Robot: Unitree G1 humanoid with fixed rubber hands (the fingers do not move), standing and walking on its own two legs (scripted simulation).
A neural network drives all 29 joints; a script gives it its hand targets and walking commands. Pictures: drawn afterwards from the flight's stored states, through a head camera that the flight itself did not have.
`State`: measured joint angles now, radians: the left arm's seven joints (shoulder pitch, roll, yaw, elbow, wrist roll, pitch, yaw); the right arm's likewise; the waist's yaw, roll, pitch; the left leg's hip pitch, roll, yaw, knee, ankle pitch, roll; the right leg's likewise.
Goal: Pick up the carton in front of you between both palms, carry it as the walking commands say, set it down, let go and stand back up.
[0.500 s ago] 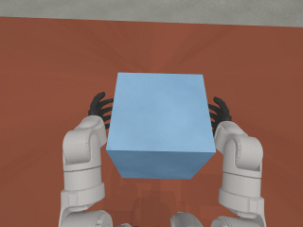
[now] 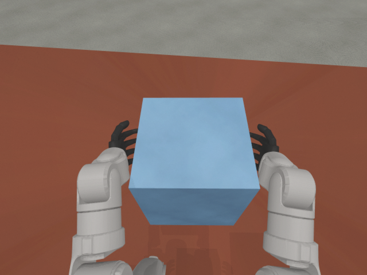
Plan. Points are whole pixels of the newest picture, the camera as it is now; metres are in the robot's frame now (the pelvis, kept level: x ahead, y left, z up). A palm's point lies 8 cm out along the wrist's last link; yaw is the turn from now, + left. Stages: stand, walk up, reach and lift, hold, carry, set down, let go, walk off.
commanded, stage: carry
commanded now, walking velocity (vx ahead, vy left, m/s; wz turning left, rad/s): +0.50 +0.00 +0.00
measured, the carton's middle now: (192, 167) +0.35 +0.02 +0.02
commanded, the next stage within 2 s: none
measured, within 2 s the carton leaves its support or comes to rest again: neither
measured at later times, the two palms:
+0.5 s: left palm (154, 72) +0.67 +0.16 +0.04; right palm (251, 82) +0.64 -0.14 +0.04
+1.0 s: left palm (168, 37) +0.97 +0.15 -0.01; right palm (240, 38) +0.98 -0.15 -0.01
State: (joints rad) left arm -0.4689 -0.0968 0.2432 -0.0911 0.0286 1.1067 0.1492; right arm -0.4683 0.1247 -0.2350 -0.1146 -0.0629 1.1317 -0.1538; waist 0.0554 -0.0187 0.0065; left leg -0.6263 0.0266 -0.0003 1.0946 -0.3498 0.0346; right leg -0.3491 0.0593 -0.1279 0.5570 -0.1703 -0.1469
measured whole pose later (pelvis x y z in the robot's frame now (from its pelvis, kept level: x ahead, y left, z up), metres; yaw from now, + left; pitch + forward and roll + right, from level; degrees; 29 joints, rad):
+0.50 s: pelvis +0.33 +0.04 -0.05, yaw -2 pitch +5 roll -1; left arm -0.45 -0.12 0.24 -0.09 0.06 1.09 0.15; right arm -0.43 0.10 -0.22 -0.09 -0.02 1.10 -0.15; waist -0.06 0.01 -0.01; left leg -0.34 -0.07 0.12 0.54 -0.16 0.16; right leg -0.65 -0.03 0.01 1.09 -0.34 -0.03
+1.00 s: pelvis +0.65 -0.02 -0.10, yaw +0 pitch +5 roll +1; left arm -0.44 -0.09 0.22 -0.06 0.02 1.08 0.15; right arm -0.44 0.12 -0.23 -0.09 -0.06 1.11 -0.15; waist 0.06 -0.01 -0.03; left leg -0.65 0.03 -0.01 1.11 -0.36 0.03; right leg -0.37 0.07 -0.12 0.57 -0.16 -0.15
